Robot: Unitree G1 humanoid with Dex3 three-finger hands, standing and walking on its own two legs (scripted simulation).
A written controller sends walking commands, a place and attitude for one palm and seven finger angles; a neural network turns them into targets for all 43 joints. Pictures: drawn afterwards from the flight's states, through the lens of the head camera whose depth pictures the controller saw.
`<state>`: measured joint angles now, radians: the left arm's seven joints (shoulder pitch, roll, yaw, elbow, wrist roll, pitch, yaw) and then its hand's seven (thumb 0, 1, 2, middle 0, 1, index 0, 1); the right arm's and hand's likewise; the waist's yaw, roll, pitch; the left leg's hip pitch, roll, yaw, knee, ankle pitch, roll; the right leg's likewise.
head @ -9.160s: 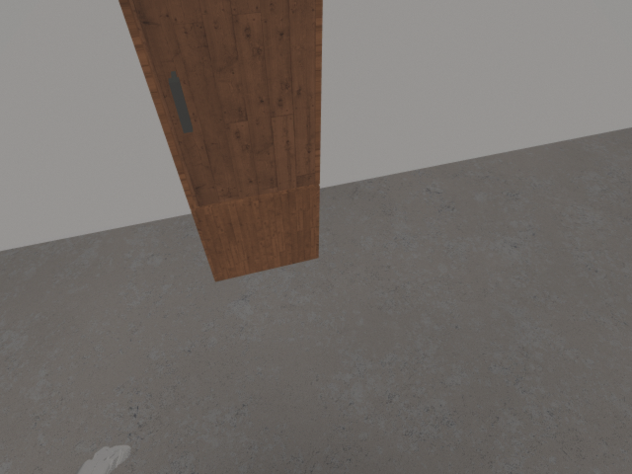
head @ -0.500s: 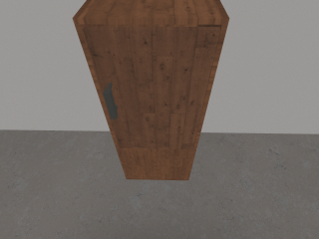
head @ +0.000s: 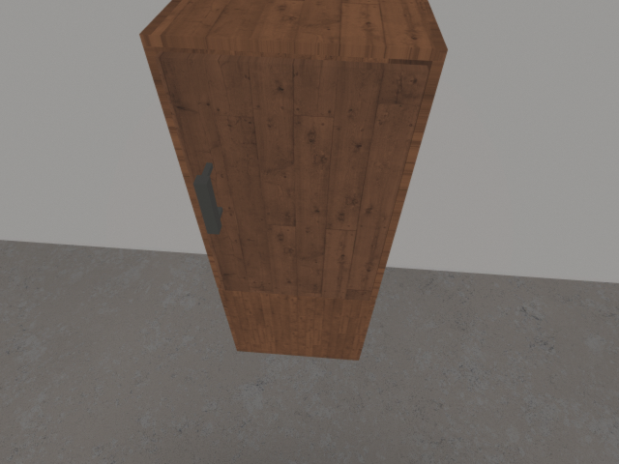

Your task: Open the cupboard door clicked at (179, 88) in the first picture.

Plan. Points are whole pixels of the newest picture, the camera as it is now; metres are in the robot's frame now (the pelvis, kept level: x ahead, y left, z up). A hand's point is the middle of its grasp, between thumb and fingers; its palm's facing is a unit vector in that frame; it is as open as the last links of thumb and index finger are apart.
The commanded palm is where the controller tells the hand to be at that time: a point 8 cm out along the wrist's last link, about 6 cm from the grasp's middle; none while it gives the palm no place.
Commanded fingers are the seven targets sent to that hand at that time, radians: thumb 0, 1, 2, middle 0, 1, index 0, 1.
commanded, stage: come to a stop and stand still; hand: left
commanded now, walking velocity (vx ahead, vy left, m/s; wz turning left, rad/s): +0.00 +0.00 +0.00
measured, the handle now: (211, 198) +0.54 +0.22 +0.00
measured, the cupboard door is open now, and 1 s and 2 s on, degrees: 0 0 0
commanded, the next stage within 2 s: look again from close up in 0.04 s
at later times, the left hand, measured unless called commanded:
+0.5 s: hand out of the picture +0.01 +0.24 -0.19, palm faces +0.04 -0.98 -0.21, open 7.4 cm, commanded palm none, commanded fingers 0.00 0.90 0.90 -0.20 -0.30 -0.20 -0.30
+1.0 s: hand out of the picture -0.12 +0.29 -0.18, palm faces -0.03 -0.99 -0.17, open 7.4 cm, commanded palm none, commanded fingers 0.00 0.90 0.90 -0.20 -0.30 -0.20 -0.30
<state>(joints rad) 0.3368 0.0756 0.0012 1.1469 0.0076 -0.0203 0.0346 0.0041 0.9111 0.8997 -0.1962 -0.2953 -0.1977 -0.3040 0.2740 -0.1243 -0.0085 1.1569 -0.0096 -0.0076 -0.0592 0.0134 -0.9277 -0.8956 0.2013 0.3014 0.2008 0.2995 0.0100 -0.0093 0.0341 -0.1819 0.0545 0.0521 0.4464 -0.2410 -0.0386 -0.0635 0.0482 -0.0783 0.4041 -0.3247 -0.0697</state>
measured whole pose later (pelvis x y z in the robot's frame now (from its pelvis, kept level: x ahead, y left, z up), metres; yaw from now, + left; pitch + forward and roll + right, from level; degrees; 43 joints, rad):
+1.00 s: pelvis -0.07 +0.12 +0.00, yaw -4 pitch -2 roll -2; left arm 0.44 0.16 0.03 1.06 0.03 0.07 0.02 0.00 0.91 0.90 -0.19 -0.29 -0.19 -0.30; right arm 0.30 -0.17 -0.04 1.07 -0.02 0.03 -0.04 0.00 -0.90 -0.90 0.20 0.30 0.20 0.30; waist 0.00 -0.01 0.00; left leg -0.23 -0.07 0.14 0.35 -0.11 0.14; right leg -0.24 -0.02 -0.03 0.68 -0.43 -0.01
